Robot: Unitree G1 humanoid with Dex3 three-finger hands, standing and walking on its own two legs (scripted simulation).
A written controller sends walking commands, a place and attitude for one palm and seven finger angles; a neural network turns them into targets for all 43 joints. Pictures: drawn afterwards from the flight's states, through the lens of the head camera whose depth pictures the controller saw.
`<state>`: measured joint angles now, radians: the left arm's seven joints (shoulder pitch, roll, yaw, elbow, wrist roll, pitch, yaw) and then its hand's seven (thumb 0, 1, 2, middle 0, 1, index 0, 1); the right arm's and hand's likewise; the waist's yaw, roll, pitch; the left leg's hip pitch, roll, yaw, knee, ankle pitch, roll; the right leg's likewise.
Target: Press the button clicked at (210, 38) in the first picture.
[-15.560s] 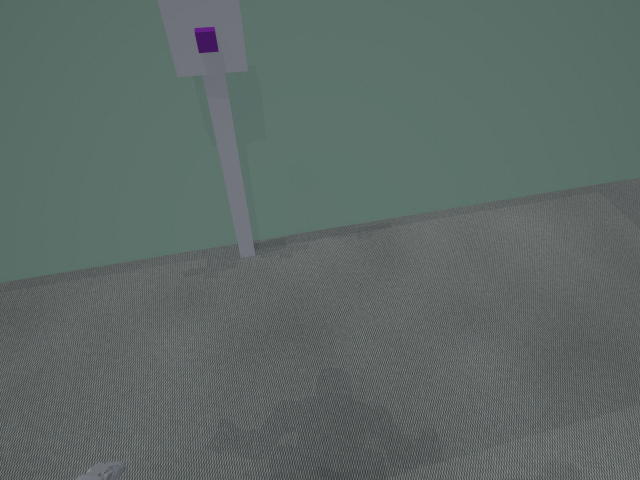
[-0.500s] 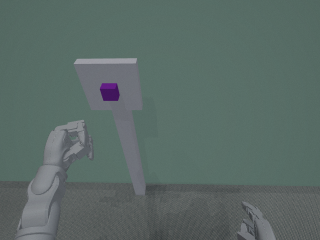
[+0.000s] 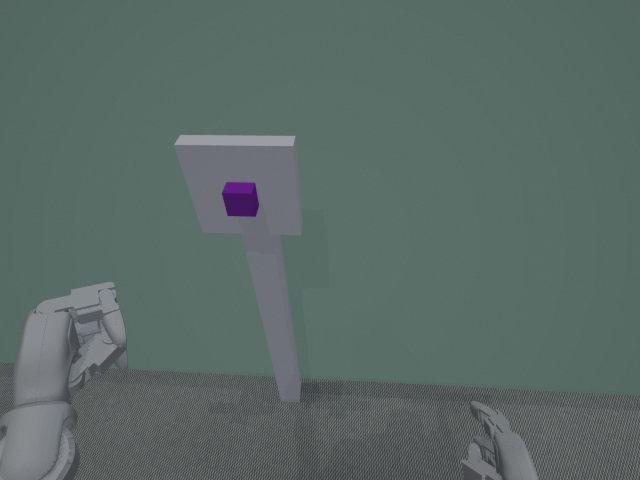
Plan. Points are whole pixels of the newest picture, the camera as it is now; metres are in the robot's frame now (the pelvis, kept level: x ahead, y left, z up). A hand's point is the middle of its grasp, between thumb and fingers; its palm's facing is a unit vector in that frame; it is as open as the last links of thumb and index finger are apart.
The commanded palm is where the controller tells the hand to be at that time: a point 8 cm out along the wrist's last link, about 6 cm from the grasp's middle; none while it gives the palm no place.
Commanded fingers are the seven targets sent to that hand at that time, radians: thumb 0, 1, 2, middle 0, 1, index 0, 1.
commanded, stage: draw the hand back to the body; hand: left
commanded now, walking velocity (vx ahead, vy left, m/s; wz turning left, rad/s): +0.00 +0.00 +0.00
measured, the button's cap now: (241, 198) +0.50 +0.19 +0.10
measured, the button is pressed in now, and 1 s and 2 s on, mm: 0 0 0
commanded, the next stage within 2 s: step back with the hand held close in 0.46 s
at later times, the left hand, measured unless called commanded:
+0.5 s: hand (80, 359) +0.17 +0.25 +0.16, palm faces +0.43 -0.83 -0.37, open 3.1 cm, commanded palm +0.12 +0.29 +0.17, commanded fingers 0.00 0.90 0.90 -1.30 -1.50 -1.30 -1.50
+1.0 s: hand (58, 386) +0.15 +0.26 +0.15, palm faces +0.32 -0.81 -0.49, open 3.1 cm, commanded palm +0.09 +0.30 +0.17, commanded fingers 0.00 0.90 0.90 -1.30 -1.50 -1.30 -1.50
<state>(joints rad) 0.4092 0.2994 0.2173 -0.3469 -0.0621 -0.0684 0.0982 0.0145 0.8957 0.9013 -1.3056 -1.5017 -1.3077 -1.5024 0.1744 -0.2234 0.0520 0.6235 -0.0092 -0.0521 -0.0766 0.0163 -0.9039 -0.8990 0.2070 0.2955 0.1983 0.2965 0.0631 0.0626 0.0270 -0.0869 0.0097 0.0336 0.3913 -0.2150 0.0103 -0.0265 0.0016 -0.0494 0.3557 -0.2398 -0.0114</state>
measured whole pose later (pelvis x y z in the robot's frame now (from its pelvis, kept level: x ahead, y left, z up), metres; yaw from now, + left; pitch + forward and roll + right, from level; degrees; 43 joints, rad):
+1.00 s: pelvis -0.04 +0.02 -0.01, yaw +0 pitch +0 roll -1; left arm 0.64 0.40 0.36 -0.58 -0.06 -0.16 0.12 0.01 0.89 0.90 -1.31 -1.50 -1.31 -1.50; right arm 0.18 -0.24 -0.01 0.54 0.01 0.03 -0.08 0.02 -0.91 -0.90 0.21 0.30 0.20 0.30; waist 0.01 0.03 0.02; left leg -0.30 0.00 0.05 0.48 -0.18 0.04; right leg -0.24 -0.01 -0.04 0.45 -0.20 0.01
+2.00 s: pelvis -0.21 +0.04 -0.02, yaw -1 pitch +1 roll -4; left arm 0.59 0.48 0.43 -0.62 -0.07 -0.26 0.12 0.01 0.89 0.90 -1.31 -1.50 -1.31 -1.50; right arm 0.17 -0.18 0.01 0.58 -0.02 -0.10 -0.06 0.02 -0.90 -0.90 0.21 0.30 0.20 0.30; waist -0.03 0.00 0.01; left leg -0.50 0.01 -0.01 0.39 0.03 0.04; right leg -0.24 0.10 -0.03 0.59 -0.52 -0.03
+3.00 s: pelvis -0.24 +0.07 -0.01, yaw -2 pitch +0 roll -1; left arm 0.65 0.37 0.34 -0.55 -0.03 -0.22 0.14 0.01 0.89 0.90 -1.31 -1.50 -1.31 -1.50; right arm 0.19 -0.19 0.03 0.60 0.00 -0.11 -0.06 0.02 -0.90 -0.90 0.21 0.30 0.20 0.30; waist 0.00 0.00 0.00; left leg -0.27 0.02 0.02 0.49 -0.22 0.01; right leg -0.18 0.02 -0.07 0.44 -0.26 -0.02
